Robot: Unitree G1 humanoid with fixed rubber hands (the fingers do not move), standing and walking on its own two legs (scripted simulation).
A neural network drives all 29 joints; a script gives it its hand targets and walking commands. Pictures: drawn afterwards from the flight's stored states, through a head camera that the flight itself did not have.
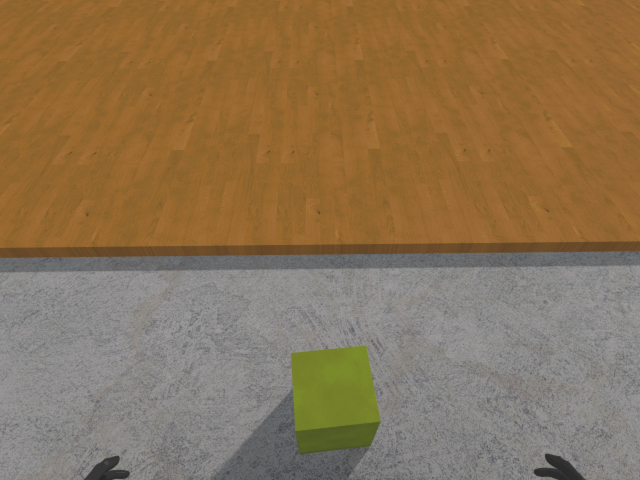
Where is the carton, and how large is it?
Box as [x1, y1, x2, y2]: [291, 346, 380, 453]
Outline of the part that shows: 365,346 291,353 295,432 299,453 370,445 380,421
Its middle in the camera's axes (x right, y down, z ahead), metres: +0.03 +0.46 +1.09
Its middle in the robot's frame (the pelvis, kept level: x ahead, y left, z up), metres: +0.42 -0.02 -0.66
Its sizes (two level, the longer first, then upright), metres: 0.210 0.200 0.250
